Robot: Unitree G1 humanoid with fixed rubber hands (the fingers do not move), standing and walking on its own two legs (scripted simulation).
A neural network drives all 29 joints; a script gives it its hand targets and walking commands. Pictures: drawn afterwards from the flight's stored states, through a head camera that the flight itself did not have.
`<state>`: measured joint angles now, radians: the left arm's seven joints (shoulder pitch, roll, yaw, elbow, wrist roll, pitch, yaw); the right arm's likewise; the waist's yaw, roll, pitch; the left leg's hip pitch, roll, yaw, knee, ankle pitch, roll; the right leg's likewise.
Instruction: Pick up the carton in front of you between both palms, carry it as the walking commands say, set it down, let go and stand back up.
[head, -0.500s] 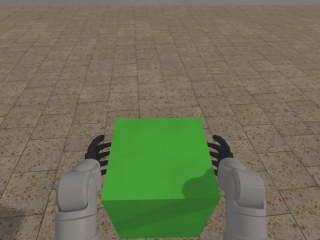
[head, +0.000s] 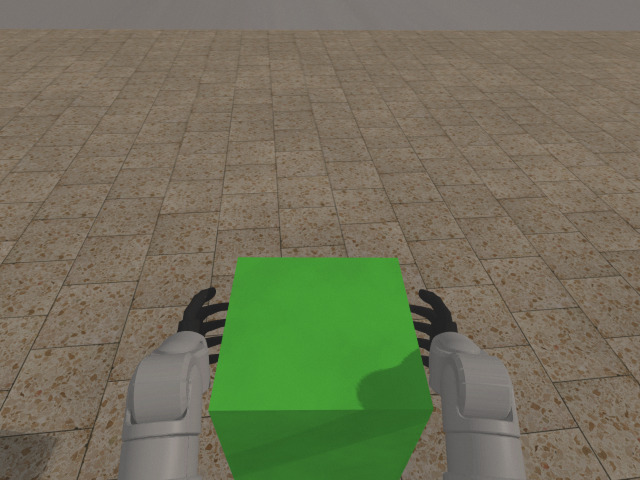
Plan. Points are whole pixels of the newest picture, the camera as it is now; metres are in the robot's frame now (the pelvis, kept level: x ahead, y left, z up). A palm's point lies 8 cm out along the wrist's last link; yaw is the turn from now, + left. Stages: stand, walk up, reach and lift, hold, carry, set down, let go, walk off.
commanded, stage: carry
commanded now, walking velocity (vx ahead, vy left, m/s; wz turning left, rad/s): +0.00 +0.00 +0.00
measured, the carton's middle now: (317, 376) +0.27 +0.00 -0.01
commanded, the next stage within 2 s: none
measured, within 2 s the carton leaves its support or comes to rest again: neither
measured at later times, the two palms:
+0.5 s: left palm (192, 353) +0.27 +0.16 +0.04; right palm (429, 353) +0.27 -0.14 +0.04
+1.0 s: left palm (197, 336) +0.29 +0.15 +0.05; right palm (429, 339) +0.29 -0.15 +0.05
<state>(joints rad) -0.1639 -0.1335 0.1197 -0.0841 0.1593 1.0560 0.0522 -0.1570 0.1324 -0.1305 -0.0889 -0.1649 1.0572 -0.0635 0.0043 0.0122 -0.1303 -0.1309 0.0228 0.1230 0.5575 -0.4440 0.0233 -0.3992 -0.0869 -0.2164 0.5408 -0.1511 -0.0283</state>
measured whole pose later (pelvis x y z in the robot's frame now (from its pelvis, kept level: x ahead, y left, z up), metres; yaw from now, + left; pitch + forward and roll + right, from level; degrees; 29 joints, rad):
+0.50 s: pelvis -0.02 +0.01 +0.00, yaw +0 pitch +1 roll +0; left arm -0.28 -0.16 0.23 0.25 0.26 0.68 0.00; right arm -0.27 0.15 -0.23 0.24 -0.27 0.68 -0.01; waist 0.00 0.01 -0.07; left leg -0.18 0.00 0.13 0.58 -0.42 0.04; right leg -0.42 -0.10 -0.21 0.51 -0.09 -0.02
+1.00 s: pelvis +0.01 +0.01 +0.01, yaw -1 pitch +1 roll -1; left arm -0.21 -0.14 0.19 0.19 0.23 0.74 0.01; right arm -0.22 0.14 -0.17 0.19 -0.24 0.75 -0.03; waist 0.00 0.03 -0.10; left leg -0.07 0.01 0.14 0.44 -0.39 0.04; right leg -0.40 -0.08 -0.19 0.60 -0.31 0.00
